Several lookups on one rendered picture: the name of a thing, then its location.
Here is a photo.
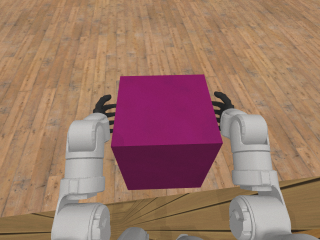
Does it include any robot right forearm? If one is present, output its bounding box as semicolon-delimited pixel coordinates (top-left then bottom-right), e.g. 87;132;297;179
220;108;291;230

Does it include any left robot thigh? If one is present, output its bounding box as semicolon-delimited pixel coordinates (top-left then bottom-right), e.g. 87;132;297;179
117;227;149;240

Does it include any robot left forearm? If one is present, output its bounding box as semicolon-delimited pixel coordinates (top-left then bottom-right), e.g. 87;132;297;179
51;112;111;240

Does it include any robot left hand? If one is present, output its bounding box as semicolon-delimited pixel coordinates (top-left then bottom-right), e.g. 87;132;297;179
93;94;117;133

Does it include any right robot upper arm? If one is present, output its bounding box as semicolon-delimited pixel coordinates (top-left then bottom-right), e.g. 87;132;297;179
229;195;320;240

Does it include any left robot upper arm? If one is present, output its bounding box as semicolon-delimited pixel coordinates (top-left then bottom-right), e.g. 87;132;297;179
52;202;111;240

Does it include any carton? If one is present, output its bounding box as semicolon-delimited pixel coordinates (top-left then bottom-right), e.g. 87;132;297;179
111;74;223;190

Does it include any robot right hand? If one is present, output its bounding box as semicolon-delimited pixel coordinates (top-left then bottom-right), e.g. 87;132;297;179
211;91;235;131

